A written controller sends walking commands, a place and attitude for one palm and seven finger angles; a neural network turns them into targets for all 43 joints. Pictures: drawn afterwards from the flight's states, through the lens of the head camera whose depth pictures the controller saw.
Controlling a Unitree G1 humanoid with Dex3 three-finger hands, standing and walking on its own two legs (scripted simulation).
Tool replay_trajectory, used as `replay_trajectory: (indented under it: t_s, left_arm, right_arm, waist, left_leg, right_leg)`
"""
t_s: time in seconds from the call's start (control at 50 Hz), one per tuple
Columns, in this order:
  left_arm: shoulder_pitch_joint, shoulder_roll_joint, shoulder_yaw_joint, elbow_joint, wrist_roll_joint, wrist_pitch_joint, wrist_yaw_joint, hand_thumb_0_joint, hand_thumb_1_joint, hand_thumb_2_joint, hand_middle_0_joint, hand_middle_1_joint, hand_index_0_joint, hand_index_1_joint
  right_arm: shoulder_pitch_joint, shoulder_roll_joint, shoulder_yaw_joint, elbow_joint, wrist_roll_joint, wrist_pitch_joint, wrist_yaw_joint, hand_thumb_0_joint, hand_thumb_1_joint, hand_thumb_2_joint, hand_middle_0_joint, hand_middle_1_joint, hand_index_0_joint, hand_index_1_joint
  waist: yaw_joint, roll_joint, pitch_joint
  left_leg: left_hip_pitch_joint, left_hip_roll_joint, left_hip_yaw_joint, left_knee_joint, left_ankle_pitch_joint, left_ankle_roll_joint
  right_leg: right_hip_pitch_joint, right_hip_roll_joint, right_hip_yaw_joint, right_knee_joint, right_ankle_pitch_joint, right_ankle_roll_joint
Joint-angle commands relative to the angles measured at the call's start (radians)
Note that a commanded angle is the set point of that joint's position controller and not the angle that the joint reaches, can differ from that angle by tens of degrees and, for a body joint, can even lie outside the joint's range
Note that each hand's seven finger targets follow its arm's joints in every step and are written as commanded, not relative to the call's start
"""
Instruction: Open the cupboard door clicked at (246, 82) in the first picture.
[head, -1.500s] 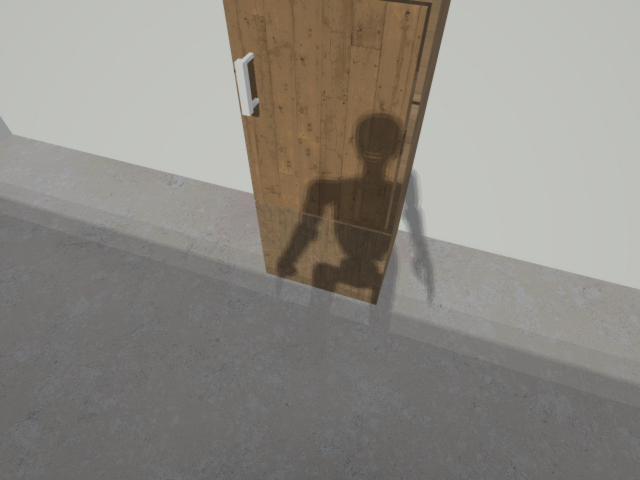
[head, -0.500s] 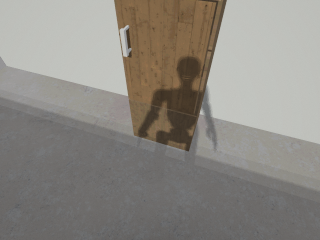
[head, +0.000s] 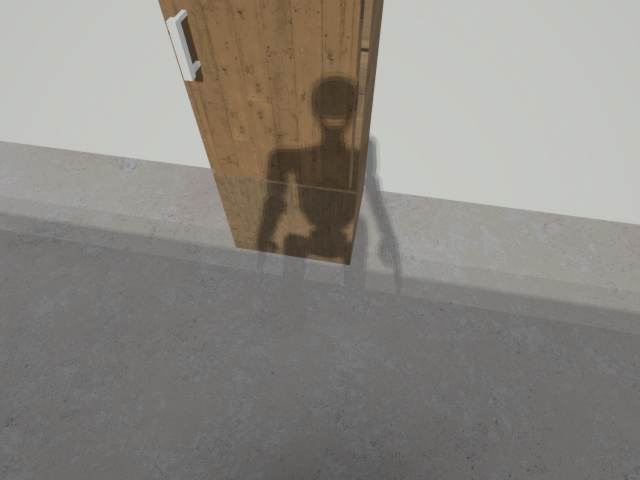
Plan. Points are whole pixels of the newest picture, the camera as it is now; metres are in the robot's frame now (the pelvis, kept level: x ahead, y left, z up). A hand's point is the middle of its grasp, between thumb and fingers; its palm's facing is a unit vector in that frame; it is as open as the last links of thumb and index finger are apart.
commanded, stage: turn to face it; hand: left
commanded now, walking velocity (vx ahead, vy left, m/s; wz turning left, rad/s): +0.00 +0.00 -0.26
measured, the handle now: (186, 45) +0.92 +0.33 +0.06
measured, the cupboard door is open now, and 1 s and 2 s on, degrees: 0 0 0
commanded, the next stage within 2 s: take the last steps up to it in 0.18 s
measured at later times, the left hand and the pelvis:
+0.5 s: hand out of the picture +0.05 +0.23 -0.16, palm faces -0.07 -0.97 -0.22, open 7.4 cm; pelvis -0.01 +0.04 +0.01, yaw -7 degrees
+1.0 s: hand out of the picture +0.12 +0.31 -0.18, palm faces +0.00 -0.98 -0.19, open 7.4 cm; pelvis +0.12 +0.12 +0.00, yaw -3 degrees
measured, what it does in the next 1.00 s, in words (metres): steps to the left: left foot, then right foot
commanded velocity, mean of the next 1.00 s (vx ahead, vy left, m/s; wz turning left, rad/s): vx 0.22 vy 0.11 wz -0.02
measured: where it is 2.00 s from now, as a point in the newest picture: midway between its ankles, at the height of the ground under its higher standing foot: (278, 422)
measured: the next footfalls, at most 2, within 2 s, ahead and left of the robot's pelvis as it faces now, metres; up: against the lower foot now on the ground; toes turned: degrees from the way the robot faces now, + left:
left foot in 0.26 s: +0.02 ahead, +0.16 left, +0.00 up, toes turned -4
right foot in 0.52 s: +0.02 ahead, -0.07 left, +0.00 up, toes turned -8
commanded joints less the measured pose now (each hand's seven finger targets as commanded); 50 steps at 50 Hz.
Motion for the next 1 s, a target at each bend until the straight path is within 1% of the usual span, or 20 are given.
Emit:
replay_trajectory:
  t_s: [0.0,0.08,0.14,0.2,0.24,0.26,0.28,0.32,0.44,0.46,0.5,0.52,0.56,0.64,0.76,0.82,0.84,0.86,0.9,0.98]
  left_arm:
    - [0.108,0.224,0.064,-0.046,-0.006,-0.013,0.03,0.0,0.9,0.9,-0.2,-0.3,-0.2,-0.3]
    - [0.039,0.181,0.064,-0.072,-0.001,-0.021,0.041,0.0,0.9,0.9,-0.2,-0.3,-0.2,-0.3]
    - [0.048,0.193,0.067,-0.073,-0.003,-0.016,0.036,0.0,0.9,0.9,-0.2,-0.3,-0.2,-0.3]
    - [0.018,0.166,0.061,-0.075,-0.015,-0.008,0.029,0.0,0.9,0.9,-0.2,-0.3,-0.2,-0.3]
    - [0.028,0.09,0.048,-0.1,-0.029,-0.003,0.013,0.0,0.9,0.9,-0.2,-0.3,-0.2,-0.3]
    - [0.001,0.115,0.053,-0.104,-0.022,-0.002,0.012,0.0,0.9,0.9,-0.2,-0.3,-0.2,-0.3]
    - [0.027,0.096,0.051,-0.098,-0.017,-0.006,0.008,0.0,0.9,0.9,-0.2,-0.3,-0.2,-0.3]
    - [0.029,0.086,0.045,-0.072,-0.008,-0.003,0.001,0.0,0.9,0.9,-0.2,-0.3,-0.2,-0.3]
    - [0.108,0.045,0.018,-0.025,-0.011,-0.052,-0.012,0.0,0.9,0.9,-0.2,-0.3,-0.2,-0.3]
    - [0.152,0.072,0.026,-0.01,-0.009,-0.061,-0.007,0.0,0.9,0.9,-0.2,-0.3,-0.2,-0.3]
    - [0.301,0.232,0.064,0.029,-0.004,-0.073,0.01,0.0,0.9,0.9,-0.2,-0.3,-0.2,-0.3]
    - [0.282,0.228,0.062,0.022,-0.007,-0.069,0.014,0.0,0.9,0.9,-0.2,-0.3,-0.2,-0.3]
    - [0.204,0.158,0.055,0.012,-0.007,-0.083,0.022,0.0,0.9,0.9,-0.2,-0.3,-0.2,-0.3]
    - [0.158,0.135,0.05,0.003,-0.009,-0.101,0.017,0.0,0.9,0.9,-0.2,-0.3,-0.2,-0.3]
    - [0.157,0.159,0.066,0.03,-0.003,-0.098,0.012,0.0,0.9,0.9,-0.2,-0.3,-0.2,-0.3]
    - [0.17,0.117,0.06,0.032,-0.008,-0.08,0.005,0.0,0.9,0.9,-0.2,-0.3,-0.2,-0.3]
    - [0.204,0.05,0.049,0.019,-0.019,-0.075,0.0,0.0,0.9,0.9,-0.2,-0.3,-0.2,-0.3]
    - [0.142,0.028,0.035,-0.022,-0.016,-0.077,-0.002,0.0,0.9,0.9,-0.2,-0.3,-0.2,-0.3]
    - [0.054,0.032,0.033,-0.051,-0.011,-0.091,-0.005,0.0,0.9,0.9,-0.2,-0.3,-0.2,-0.3]
    - [0.084,0.013,0.03,-0.031,-0.012,-0.074,-0.014,0.0,0.9,0.9,-0.2,-0.3,-0.2,-0.3]
  right_arm:
    - [-0.042,-0.099,-0.031,-0.099,0.005,-0.013,-0.005,0.0,-0.9,-0.9,0.2,0.3,0.2,0.3]
    - [0.002,-0.071,-0.023,-0.089,0.011,-0.025,-0.009,0.0,-0.9,-0.9,0.2,0.3,0.2,0.3]
    - [0.01,-0.057,-0.016,-0.089,0.013,-0.027,-0.011,0.0,-0.9,-0.9,0.2,0.3,0.2,0.3]
    - [0.099,-0.07,-0.016,-0.061,0.012,-0.042,-0.019,0.0,-0.9,-0.9,0.2,0.3,0.2,0.3]
    - [0.068,-0.203,-0.037,-0.087,-0.009,-0.053,-0.028,0.0,-0.9,-0.9,0.2,0.3,0.2,0.3]
    - [0.037,-0.201,-0.034,-0.105,-0.016,-0.047,-0.032,0.0,-0.9,-0.9,0.2,0.3,0.2,0.3]
    - [-0.002,-0.173,-0.021,-0.115,-0.019,-0.05,-0.027,0.0,-0.9,-0.9,0.2,0.3,0.2,0.3]
    - [-0.005,-0.14,-0.01,-0.095,-0.022,-0.058,-0.02,0.0,-0.9,-0.9,0.2,0.3,0.2,0.3]
    - [0.09,-0.123,-0.009,-0.035,-0.007,-0.058,-0.001,0.0,-0.9,-0.9,0.2,0.3,0.2,0.3]
    - [0.095,-0.096,-0.005,-0.035,0.0,-0.061,0.003,0.0,-0.9,-0.9,0.2,0.3,0.2,0.3]
    - [0.044,-0.056,-0.001,-0.09,0.001,-0.065,0.016,0.0,-0.9,-0.9,0.2,0.3,0.2,0.3]
    - [0.01,-0.08,-0.012,-0.102,-0.012,-0.062,0.023,0.0,-0.9,-0.9,0.2,0.3,0.2,0.3]
    - [0.028,-0.072,-0.016,-0.079,-0.012,-0.064,0.028,0.0,-0.9,-0.9,0.2,0.3,0.2,0.3]
    - [0.057,-0.02,-0.011,-0.069,-0.007,-0.053,0.054,0.0,-0.9,-0.9,0.2,0.3,0.2,0.3]
    - [0.073,-0.007,-0.009,-0.073,-0.002,-0.068,0.067,0.0,-0.9,-0.9,0.2,0.3,0.2,0.3]
    - [0.296,-0.082,-0.025,0.004,-0.009,-0.09,0.05,0.0,-0.9,-0.9,0.2,0.3,0.2,0.3]
    - [0.41,-0.179,-0.05,0.033,-0.027,-0.101,0.034,0.0,-0.9,-0.9,0.2,0.3,0.2,0.3]
    - [0.469,-0.209,-0.053,0.043,-0.022,-0.095,0.013,0.0,-0.9,-0.9,0.2,0.3,0.2,0.3]
    - [0.37,-0.171,-0.032,0.018,-0.019,-0.098,0.008,0.0,-0.9,-0.9,0.2,0.3,0.2,0.3]
    - [0.196,-0.087,-0.004,-0.01,-0.018,-0.111,-0.003,0.0,-0.9,-0.9,0.2,0.3,0.2,0.3]
  waist:
    - [0.063,-0.201,-0.092]
    - [0.015,-0.109,-0.154]
    - [0.017,-0.119,-0.143]
    - [-0.031,-0.093,-0.128]
    - [-0.016,0.267,-0.075]
    - [-0.013,0.206,-0.04]
    - [0.02,0.13,-0.062]
    - [0.026,0.191,-0.03]
    - [0.035,0.114,-0.036]
    - [0.053,0.041,-0.032]
    - [0.116,-0.253,-0.017]
    - [0.106,-0.164,0.038]
    - [0.061,-0.209,0.044]
    - [0.015,-0.135,0.039]
    - [0.006,-0.171,0.038]
    - [-0.069,0.066,-0.077]
    - [-0.093,0.356,-0.132]
    - [-0.114,0.382,-0.143]
    - [-0.081,0.19,-0.087]
    - [0.004,0.114,-0.045]
  left_leg:
    - [-0.174,-0.061,-0.168,0.396,-0.244,-0.001]
    - [-0.155,-0.05,-0.2,0.338,-0.186,-0.009]
    - [-0.048,-0.068,-0.178,0.127,-0.139,-0.008]
    - [0.209,-0.054,-0.171,-0.205,0.044,-0.001]
    - [0.207,0.271,-0.523,-0.376,0.06,0.119]
    - [0.092,0.331,-0.519,-0.376,0.141,0.186]
    - [0.032,0.299,-0.463,-0.371,0.068,0.203]
    - [0.04,0.186,-0.369,-0.368,0.055,0.169]
    - [0.043,0.073,-0.257,-0.256,-0.037,0.123]
    - [-0.052,0.024,-0.218,-0.169,-0.08,0.094]
    - [-0.346,-0.093,-0.097,0.223,-0.288,0.021]
    - [-0.374,-0.055,-0.164,0.35,-0.245,0.023]
    - [-0.388,-0.013,-0.207,0.411,-0.109,0.022]
    - [-0.266,0.017,-0.16,0.321,0.017,0.001]
    - [-0.096,-0.005,-0.092,0.061,0.061,0.006]
    - [0.256,-0.039,-0.081,-0.123,0.015,0.007]
    - [0.359,0.171,-0.393,-0.248,-0.081,0.075]
    - [0.378,0.268,-0.576,-0.385,-0.132,0.152]
    - [0.279,0.281,-0.526,-0.37,-0.075,0.218]
    - [0.125,0.21,-0.322,-0.378,0.111,0.2]
  right_leg:
    - [0.112,-0.341,0.45,-0.329,0.227,-0.182]
    - [0.19,-0.293,0.334,-0.237,0.442,-0.175]
    - [0.135,-0.263,0.331,-0.255,0.354,-0.15]
    - [-0.041,-0.184,0.267,-0.204,0.15,-0.063]
    - [-0.213,0.003,0.039,0.066,-0.149,0.034]
    - [-0.173,-0.022,-0.004,0.22,-0.232,0.054]
    - [-0.109,-0.05,-0.003,0.285,-0.199,0.058]
    - [-0.103,-0.055,-0.047,0.282,-0.164,0.054]
    - [0.136,-0.058,-0.18,-0.144,-0.006,0.033]
    - [0.248,-0.111,-0.101,-0.221,-0.022,0.016]
    - [0.359,-0.506,0.424,-0.46,-0.276,-0.151]
    - [0.287,-0.529,0.416,-0.488,-0.352,-0.191]
    - [0.252,-0.46,0.317,-0.463,-0.252,-0.17]
    - [0.135,-0.414,0.049,-0.465,-0.077,-0.12]
    - [0.074,-0.397,-0.07,-0.412,-0.118,-0.075]
    - [-0.037,-0.277,-0.192,-0.068,-0.105,-0.028]
    - [-0.191,-0.142,-0.286,0.253,-0.246,0.019]
    - [-0.315,-0.089,-0.222,0.472,-0.354,0.016]
    - [-0.38,-0.174,-0.144,0.637,-0.247,-0.017]
    - [-0.257,-0.207,-0.144,0.444,-0.134,0.007]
